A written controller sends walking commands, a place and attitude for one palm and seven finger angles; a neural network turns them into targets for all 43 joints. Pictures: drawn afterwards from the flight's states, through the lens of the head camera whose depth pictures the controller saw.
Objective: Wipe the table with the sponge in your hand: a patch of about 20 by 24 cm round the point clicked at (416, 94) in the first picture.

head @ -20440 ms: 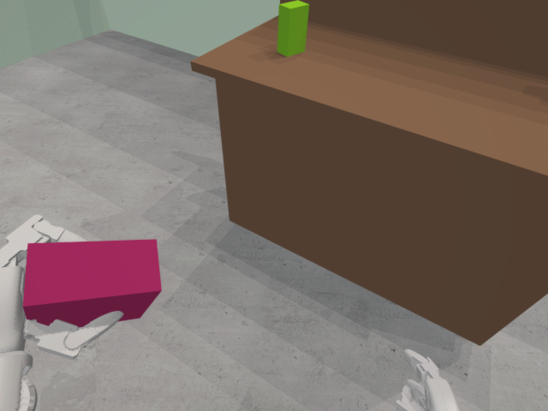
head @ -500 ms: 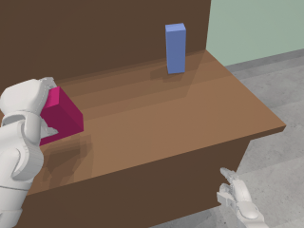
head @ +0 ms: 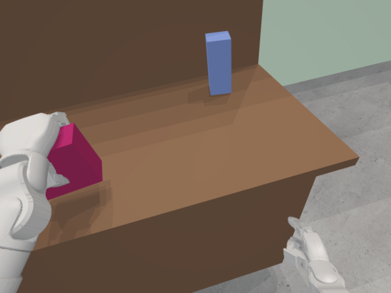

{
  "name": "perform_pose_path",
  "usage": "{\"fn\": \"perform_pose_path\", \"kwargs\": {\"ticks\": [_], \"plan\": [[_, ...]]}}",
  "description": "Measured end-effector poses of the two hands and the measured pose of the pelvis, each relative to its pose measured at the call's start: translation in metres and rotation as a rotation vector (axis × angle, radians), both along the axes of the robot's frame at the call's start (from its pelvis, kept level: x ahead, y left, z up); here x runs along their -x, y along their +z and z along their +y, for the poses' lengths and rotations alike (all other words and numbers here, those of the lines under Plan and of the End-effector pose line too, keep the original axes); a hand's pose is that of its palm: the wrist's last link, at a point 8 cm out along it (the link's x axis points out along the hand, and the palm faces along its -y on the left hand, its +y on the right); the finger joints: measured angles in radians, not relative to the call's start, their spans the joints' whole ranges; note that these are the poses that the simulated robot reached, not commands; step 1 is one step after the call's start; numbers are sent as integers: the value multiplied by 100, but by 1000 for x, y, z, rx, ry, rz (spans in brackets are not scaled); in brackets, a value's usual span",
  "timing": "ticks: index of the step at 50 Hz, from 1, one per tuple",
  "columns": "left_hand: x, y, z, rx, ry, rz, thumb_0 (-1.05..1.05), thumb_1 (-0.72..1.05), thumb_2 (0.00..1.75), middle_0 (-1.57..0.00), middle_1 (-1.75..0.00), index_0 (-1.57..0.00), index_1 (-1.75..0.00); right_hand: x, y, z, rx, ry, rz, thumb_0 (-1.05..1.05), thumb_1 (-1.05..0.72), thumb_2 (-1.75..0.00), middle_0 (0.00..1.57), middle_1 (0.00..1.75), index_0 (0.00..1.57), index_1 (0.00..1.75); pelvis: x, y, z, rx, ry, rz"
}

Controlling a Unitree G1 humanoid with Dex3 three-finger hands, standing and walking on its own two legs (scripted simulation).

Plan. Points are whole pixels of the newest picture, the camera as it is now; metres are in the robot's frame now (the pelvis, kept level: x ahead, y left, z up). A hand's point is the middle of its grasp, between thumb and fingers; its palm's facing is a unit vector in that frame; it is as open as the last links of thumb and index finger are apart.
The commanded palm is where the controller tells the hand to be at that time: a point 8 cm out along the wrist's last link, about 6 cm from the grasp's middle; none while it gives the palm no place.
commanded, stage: move the sponge above the wiping area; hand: left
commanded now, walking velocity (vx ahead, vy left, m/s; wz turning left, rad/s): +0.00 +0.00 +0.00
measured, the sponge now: (62, 169) +0.27 +0.32 +0.15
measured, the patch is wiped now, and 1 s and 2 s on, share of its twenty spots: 0.00 0.00 0.05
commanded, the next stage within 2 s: lower the sponge onto the table in 0.38 s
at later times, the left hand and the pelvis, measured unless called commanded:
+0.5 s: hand (61, 159) +0.27 +0.31 +0.17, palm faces +0.03 -0.03 -1.00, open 10.2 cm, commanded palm +0.23 +0.30 +0.26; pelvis -0.01 +0.00 +0.00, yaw +0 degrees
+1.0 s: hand (67, 163) +0.27 +0.30 +0.16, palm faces +0.05 -0.05 -1.00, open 10.2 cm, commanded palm +0.23 +0.30 +0.25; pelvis +0.00 +0.01 +0.00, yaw +0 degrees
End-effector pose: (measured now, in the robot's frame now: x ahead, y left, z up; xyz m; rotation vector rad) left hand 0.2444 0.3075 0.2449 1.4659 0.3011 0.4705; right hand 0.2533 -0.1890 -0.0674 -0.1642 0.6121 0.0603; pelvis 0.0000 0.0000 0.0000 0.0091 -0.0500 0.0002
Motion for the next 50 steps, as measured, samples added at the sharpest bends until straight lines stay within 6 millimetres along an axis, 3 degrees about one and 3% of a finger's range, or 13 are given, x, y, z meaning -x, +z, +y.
{"fn": "perform_pose_path", "kwargs": {"ticks": [7, 11, 17, 21, 26, 30, 37, 41, 50], "plan": [[-1, -21, -13, -20, -107, 85, -1, -51, 102, -73, -133, -74, -133, 6, -1, -6, 41, -4, -12, 1, -90, -90, 20, 30, 20, 30, 4, -1, -3, 1, 9, -17], [-3, -8, -15, -46, -146, 12, -1, -51, 102, -73, -133, -74, -133, 11, -3, -7, 41, -10, -7, 1, -90, -90, 20, 30, 20, 30, 5, -1, -4, 1, -1, -24], [-4, 10, 1, -35, -36, -57, -1, -51, 102, -73, -133, -74, -133, 15, -7, -7, 17, -17, 20, 1, -90, -90, 20, 30, 20, 30, 5, 0, -4, 0, -2, -14], [-5, 1, 3, -13, -3, 4, -1, -51, 103, -73, -133, -74, -133, 16, -8, -8, 9, -24, 16, 1, -90, -90, 20, 30, 20, 30, 6, -1, -2, 1, 3, -7], [-10, -19, -10, -15, -86, 90, -1, -51, 103, -73, -133, -74, -132, 15, -7, -7, 24, -25, 3, 1, -90, -90, 20, 30, 20, 30, 6, -1, 0, 1, 7, -10], [-13, -17, -18, -30, -164, 46, -1, -51, 103, -73, -133, -74, -132, 15, -6, -6, 33, -25, 0, 1, -90, -90, 20, 30, 20, 30, 4, -1, 0, 1, -3, -16], [-15, 0, 7, -24, -39, -42, 0, -51, 103, -73, -133, -74, -132, 13, -6, -5, 29, -23, 27, 1, -90, -90, 20, 30, 20, 30, 1, 0, 2, 3, -7, -8], [-10, -3, 14, -3, 5, -5, 0, -51, 103, -73, -133, -74, -132, 8, -5, -4, 22, -25, 22, 1, -90, -90, 20, 30, 20, 30, 0, 0, 6, 4, -1, 0], [-6, -27, -12, -2, -155, 59, -1, -51, 103, -73, -133, -74, -132, 0, 0, 12, 30, 5, -5, 1, -90, -90, 20, 30, 19, 30, -1, 0, 11, 6, 4, -10]]}}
